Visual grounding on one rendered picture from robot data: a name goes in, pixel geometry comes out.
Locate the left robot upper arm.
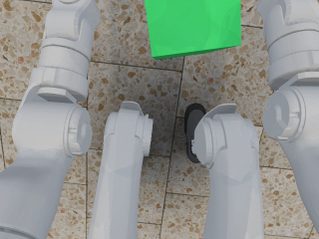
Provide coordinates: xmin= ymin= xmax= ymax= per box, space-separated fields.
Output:
xmin=0 ymin=101 xmax=93 ymax=239

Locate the right robot foot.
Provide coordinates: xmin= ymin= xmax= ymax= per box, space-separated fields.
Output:
xmin=184 ymin=103 xmax=206 ymax=163

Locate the right robot upper arm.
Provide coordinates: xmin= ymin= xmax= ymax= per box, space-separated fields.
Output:
xmin=261 ymin=86 xmax=319 ymax=234

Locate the left robot forearm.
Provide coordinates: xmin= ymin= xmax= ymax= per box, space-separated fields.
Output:
xmin=12 ymin=0 xmax=101 ymax=147

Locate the right robot forearm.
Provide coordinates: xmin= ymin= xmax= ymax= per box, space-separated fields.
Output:
xmin=256 ymin=0 xmax=319 ymax=91

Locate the carton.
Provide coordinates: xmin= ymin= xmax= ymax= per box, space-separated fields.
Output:
xmin=145 ymin=0 xmax=241 ymax=60

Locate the right robot thigh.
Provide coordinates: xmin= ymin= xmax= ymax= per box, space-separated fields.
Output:
xmin=197 ymin=114 xmax=264 ymax=239

